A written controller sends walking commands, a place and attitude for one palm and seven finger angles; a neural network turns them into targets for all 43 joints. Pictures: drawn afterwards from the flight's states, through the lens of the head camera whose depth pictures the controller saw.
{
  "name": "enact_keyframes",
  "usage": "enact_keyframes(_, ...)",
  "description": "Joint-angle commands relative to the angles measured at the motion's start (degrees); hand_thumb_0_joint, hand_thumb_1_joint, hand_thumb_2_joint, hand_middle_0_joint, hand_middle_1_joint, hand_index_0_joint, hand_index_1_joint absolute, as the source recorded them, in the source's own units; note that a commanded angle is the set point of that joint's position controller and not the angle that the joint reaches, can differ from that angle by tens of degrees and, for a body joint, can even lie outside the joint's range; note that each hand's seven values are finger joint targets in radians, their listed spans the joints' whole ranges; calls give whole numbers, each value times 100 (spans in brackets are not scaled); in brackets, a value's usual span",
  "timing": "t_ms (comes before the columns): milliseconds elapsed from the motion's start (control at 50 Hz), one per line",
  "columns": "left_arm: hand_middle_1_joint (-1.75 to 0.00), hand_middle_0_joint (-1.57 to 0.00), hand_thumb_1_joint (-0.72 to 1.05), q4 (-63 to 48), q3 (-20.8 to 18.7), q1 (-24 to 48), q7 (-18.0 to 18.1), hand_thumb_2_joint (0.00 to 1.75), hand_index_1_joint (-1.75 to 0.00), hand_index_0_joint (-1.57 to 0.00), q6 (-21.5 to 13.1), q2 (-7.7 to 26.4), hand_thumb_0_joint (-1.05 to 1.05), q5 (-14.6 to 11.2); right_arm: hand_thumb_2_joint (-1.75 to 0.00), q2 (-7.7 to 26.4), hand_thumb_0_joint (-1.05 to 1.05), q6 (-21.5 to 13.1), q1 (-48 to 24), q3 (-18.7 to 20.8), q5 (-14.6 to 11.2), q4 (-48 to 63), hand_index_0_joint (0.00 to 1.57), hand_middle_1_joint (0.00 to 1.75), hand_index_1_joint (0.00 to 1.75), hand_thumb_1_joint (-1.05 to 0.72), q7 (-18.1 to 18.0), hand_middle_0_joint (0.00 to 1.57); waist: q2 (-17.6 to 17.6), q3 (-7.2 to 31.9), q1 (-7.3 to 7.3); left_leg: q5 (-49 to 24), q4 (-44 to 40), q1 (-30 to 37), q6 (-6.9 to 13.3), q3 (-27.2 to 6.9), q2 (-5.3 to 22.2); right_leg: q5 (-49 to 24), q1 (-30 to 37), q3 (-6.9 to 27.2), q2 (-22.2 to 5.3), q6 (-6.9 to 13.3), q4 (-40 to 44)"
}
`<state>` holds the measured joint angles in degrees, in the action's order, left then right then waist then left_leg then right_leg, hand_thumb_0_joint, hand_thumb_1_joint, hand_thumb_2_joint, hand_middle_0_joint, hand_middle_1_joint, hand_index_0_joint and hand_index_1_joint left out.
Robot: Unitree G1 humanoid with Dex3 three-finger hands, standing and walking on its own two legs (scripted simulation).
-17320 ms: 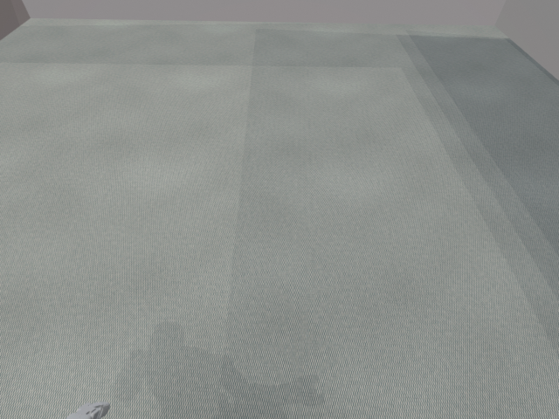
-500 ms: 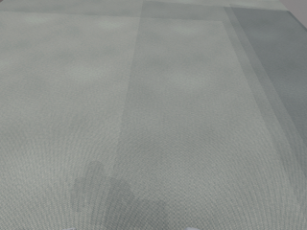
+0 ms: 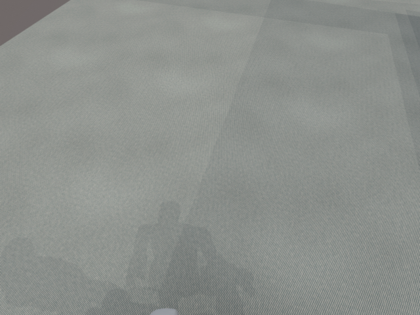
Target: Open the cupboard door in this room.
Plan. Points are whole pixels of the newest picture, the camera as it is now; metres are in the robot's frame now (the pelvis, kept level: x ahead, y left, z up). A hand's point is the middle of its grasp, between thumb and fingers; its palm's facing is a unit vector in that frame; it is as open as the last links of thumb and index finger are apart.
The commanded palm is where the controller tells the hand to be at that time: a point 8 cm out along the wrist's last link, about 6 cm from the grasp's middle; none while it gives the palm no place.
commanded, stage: turn or walk to find it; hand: left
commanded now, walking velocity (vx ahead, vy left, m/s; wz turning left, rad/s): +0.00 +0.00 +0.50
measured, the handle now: out of the picture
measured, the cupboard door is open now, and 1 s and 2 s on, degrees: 0 0 0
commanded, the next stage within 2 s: none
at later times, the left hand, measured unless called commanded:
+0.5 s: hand out of the picture +0.07 +0.23 -0.15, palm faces +0.23 -0.93 -0.28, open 7.4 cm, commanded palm none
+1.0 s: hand out of the picture -0.13 +0.20 -0.18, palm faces +0.54 -0.80 -0.26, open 7.4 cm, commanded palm none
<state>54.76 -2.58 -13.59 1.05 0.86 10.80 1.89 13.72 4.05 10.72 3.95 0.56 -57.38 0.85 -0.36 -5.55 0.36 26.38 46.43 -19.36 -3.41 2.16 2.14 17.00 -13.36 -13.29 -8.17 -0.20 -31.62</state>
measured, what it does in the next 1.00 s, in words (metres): steps on the spot, turning left: left foot, then right foot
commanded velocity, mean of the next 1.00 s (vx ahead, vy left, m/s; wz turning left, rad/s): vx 0.00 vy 0.00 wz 0.50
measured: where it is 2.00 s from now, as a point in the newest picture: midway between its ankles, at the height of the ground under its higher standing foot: outside the picture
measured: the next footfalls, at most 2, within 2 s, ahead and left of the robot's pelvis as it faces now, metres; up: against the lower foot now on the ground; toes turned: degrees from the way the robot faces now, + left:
left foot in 0.06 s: +0.02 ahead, +0.13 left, +0.00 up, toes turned +7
right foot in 0.52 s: +0.06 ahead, -0.10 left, +0.00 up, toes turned +11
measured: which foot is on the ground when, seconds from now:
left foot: up 0.00-0.04, down 0.06-0.52, up 0.54-0.96, down 0.98-1.00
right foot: down 0.00-0.06, up 0.08-0.50, down 0.52-0.98, up 1.00-1.00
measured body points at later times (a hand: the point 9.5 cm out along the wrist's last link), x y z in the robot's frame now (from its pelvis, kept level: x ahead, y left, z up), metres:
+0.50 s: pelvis -0.01 +0.00 +0.00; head +0.02 -0.01 +0.45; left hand +0.06 +0.28 -0.13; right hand +0.10 -0.23 -0.16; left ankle -0.02 +0.13 -0.74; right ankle +0.02 -0.11 -0.73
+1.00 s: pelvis -0.04 +0.00 -0.01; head -0.01 +0.03 +0.44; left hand -0.15 +0.24 -0.16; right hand +0.17 -0.18 -0.15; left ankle -0.10 +0.10 -0.74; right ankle +0.02 -0.11 -0.73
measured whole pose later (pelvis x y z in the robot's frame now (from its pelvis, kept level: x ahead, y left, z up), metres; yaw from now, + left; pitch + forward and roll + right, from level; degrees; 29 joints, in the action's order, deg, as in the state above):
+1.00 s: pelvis -0.04 +0.00 -0.01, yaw +31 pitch -1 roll +1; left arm 55.0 -3.7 -15.0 0.8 2.1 13.8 1.3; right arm 13.8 2.4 8.3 3.6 0.7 -54.6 1.1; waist -1.8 -5.6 1.1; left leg 17.2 34.0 -14.9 -0.4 4.5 1.3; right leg 22.0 -16.5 -15.2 -11.1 -2.1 -40.3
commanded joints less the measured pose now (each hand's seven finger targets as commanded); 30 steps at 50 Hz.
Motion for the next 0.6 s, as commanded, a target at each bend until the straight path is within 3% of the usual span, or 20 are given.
enact_keyframes(0, -30, -20, 90, -250, -346, -128, 48, 90, -30, -20, -34, 1334, 0, -76, -90, 360, 0, -289, 159, 44, -8, 445, 20, 30, 30, -90, -15, 20, -883, 910, -70, -1223, -1994, 771, 124, 324, -77, -2383, 474, 619, -1128, 331, 12)
enact_keyframes(20, -30, -20, 90, -328, -317, -172, 23, 90, -30, -20, 10, 1159, 0, -129, -90, 712, 0, -344, 347, 121, 11, 432, 20, 30, 30, -90, -12, 20, -12, 1059, -195, -2038, -2490, 1657, 332, -312, 404, -1474, -367, 366, -811, 1, -788)
enact_keyframes(40, -30, -20, 90, -542, -235, -84, -20, 90, -30, -20, 39, 757, 0, -148, -90, 1308, 0, -367, 572, 262, 56, 443, 20, 30, 30, -90, -33, 20, 1694, 933, -322, -3836, -2699, 2152, 990, -2186, 1868, 1464, -1856, 171, -35, -430, -1937)
enact_keyframes(60, -30, -20, 90, -684, -147, 400, 14, 90, -30, -20, 103, 759, 0, -79, -90, 1469, 0, -318, 880, 290, 40, 343, 20, 30, 30, -90, -63, 20, 1538, 881, -519, -3974, -2779, 1713, 1383, -2313, 2193, 2066, -1852, 693, 56, -408, -2686)
enact_keyframes(80, -30, -20, 90, -669, -175, 614, 39, 90, -30, -20, 130, 706, 0, -90, -90, 1345, 0, -333, 762, 277, 59, 308, 20, 30, 30, -90, -134, 20, 1636, 784, -481, -3850, -2777, 1536, 1422, -2272, 1983, 1879, -2018, 1004, 67, -408, -3067)
enact_keyframes(100, -30, -20, 90, -590, -200, 693, 6, 90, -30, -20, 124, 798, 0, -116, -90, 1178, 0, -323, 459, 226, 66, 381, 20, 30, 30, -90, -176, 20, 1416, 523, -392, -3614, -2770, 1278, 1427, -2060, 1731, 1483, -2046, 1138, 45, -408, -3271)
enact_keyframes(120, -30, -20, 90, -489, -218, 557, -32, 90, -30, -20, 117, 804, 0, -117, -90, 1041, 0, -332, 93, 164, 72, 480, 20, 30, 30, -90, -184, 20, 1165, 435, -201, -3551, -2745, 1130, 1334, -1715, 1461, 1076, -1966, 1171, 66, -429, -3322)
enact_keyframes(140, -30, -20, 90, -412, -213, 439, -54, 90, -30, -20, 104, 810, 0, -106, -90, 953, 0, -360, -36, 133, 67, 531, 20, 30, 30, -90, -185, 20, 958, 494, -124, -3735, -2685, 1177, 1251, -1512, 1259, 859, -1862, 1153, 116, -450, -3288)
enact_keyframes(180, -30, -20, 90, -357, -203, 345, -64, 90, -30, -20, 95, 812, 0, -111, -90, 952, 0, -388, -29, 129, 51, 575, 20, 30, 30, -90, -178, 20, 754, 635, -93, -3820, -2691, 1242, 1217, -1368, 1131, 684, -1718, 1172, 174, -481, -3169)
enact_keyframes(340, -30, -20, 90, -664, -148, 755, -11, 90, -30, -20, 72, 727, 0, -135, -90, 1010, 0, -321, 231, 243, 83, 604, 20, 30, 30, -90, -147, 20, 821, 717, -273, -3834, -2521, 1398, 1364, -2007, 1097, 903, -1460, 1235, 424, -511, -1903)
enact_keyframes(380, -30, -20, 90, -696, -137, 713, -7, 90, -30, -20, 44, 707, 0, -151, -90, 1011, 0, -295, 171, 259, 95, 635, 20, 30, 30, -90, -139, 20, 926, 745, -246, -3957, -2422, 1163, 1316, -2119, 1003, 912, -1015, 1170, 549, -463, -1348)
enact_keyframes(440, -30, -20, 90, -616, -157, 266, 10, 90, -30, -20, 0, 755, 0, -167, -90, 987, 0, -261, -20, 279, 79, 713, 20, 30, 30, -90, -125, 20, 918, 857, -28, -3649, -2150, 653, 1139, -2227, 758, 196, -108, 1064, 708, -388, -169)
enact_keyframes(460, -30, -20, 90, -571, -178, 26, 23, 90, -30, -20, -43, 834, 0, -159, -90, 930, 0, -259, -84, 282, 47, 738, 20, 30, 30, -90, -114, 20, 779, 884, 118, -3287, -1909, 316, 972, -2161, 617, -364, 447, 1063, 636, -368, 577)
enact_keyframes(480, -30, -20, 90, -545, -227, -206, 50, 90, -30, -20, -110, 1082, 0, -119, -90, 709, 0, -273, -24, 257, 6, 776, 20, 30, 30, -90, -90, 20, 128, 1035, 203, -2339, -1379, -323, 665, -1880, 270, -687, 1248, 1558, 69, -242, 1241)
enact_keyframes(500, -30, -20, 90, -554, -321, -272, 99, 90, -30, -20, -156, 1566, 0, -31, -90, 323, 0, -290, 63, 190, -24, 905, 20, 30, 30, -90, -52, 20, -1449, 965, 208, -159, -154, -1427, 212, -803, -592, -1171, 1747, 3043, -1457, 345, 1499)
enact_keyframes(520, -30, -20, 90, -643, -332, -191, 94, 90, -30, -20, -147, 1600, 0, -91, -90, 565, 0, -215, 30, 252, 53, 895, 20, 30, 30, -90, -83, 20, -1602, 870, 241, 766, 968, -1319, 172, -806, -524, -1172, 868, 3326, -2038, 826, 1674)
enact_keyframes(540, -30, -20, 90, -718, -328, 112, 111, 90, -30, -20, -125, 1440, 0, -98, -90, 626, 0, -142, -68, 282, 71, 825, 20, 30, 30, -90, -64, 20, -1342, 471, 146, 548, 1742, -1235, 213, -930, -362, -549, 173, 3164, -1852, 954, 1803)
enact_keyframes(560, -30, -20, 90, -797, -288, 411, 118, 90, -30, -20, -100, 1254, 0, -100, -90, 597, 0, -115, -4, 290, 71, 748, 20, 30, 30, -90, -31, 20, -763, 256, -31, 214, 2127, -1275, 206, -867, -255, -498, -21, 2767, -1579, 889, 1735)
enact_keyframes(580, -30, -20, 90, -832, -222, 647, 97, 90, -30, -20, -107, 1090, 0, -94, -90, 502, 0, -86, 117, 264, 86, 613, 20, 30, 30, -90, 16, 20, -607, 127, -173, -176, 2355, -1228, 153, -751, -171, -655, -127, 2098, -1216, 717, 1585)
